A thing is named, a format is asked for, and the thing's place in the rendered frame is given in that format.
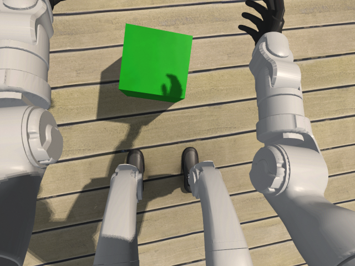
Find robot left hand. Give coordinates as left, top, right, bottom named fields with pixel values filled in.
left=49, top=0, right=65, bottom=11

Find robot right forearm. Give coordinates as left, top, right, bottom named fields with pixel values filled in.
left=249, top=32, right=323, bottom=157

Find robot left upper arm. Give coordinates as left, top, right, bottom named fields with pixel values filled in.
left=0, top=105, right=63, bottom=266

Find robot right hand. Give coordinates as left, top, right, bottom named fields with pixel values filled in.
left=238, top=0, right=285, bottom=46

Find robot right thigh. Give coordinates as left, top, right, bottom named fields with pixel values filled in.
left=191, top=166, right=253, bottom=266

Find robot left forearm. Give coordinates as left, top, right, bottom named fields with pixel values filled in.
left=0, top=0, right=54, bottom=110

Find carton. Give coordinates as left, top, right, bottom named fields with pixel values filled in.
left=119, top=23, right=193, bottom=103

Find robot right upper arm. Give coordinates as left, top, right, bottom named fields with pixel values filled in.
left=249, top=144, right=355, bottom=266

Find robot right foot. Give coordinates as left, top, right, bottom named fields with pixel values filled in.
left=182, top=147, right=199, bottom=193

